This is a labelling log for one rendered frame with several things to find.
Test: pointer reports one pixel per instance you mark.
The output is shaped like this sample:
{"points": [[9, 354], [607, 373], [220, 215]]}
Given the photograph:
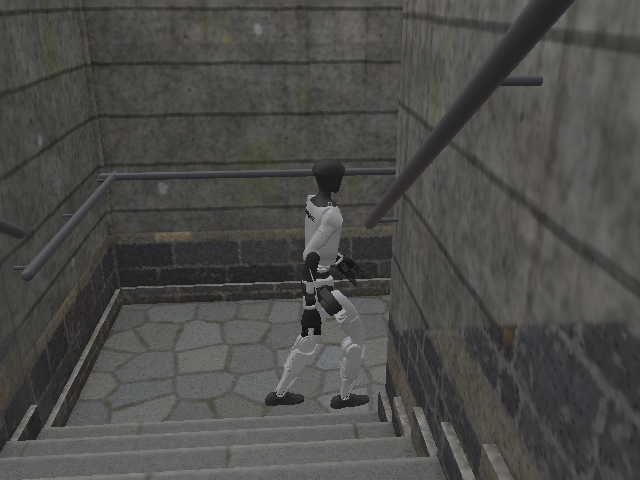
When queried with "robot right shin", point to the robot right shin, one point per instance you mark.
{"points": [[350, 366]]}

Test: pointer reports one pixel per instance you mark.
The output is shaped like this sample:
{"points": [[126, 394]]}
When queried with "robot right hand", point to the robot right hand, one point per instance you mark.
{"points": [[311, 319]]}

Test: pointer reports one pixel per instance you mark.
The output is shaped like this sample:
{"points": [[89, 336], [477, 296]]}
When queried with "robot left hand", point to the robot left hand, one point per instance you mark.
{"points": [[345, 266]]}

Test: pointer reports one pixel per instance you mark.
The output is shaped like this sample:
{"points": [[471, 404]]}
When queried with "right robot upper arm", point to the right robot upper arm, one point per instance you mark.
{"points": [[330, 223]]}

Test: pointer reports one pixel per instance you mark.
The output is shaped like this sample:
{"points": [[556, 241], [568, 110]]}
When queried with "right robot forearm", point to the right robot forearm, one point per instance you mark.
{"points": [[309, 298]]}

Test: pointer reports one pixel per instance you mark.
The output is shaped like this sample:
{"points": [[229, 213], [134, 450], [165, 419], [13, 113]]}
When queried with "robot right thigh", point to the robot right thigh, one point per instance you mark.
{"points": [[335, 303]]}

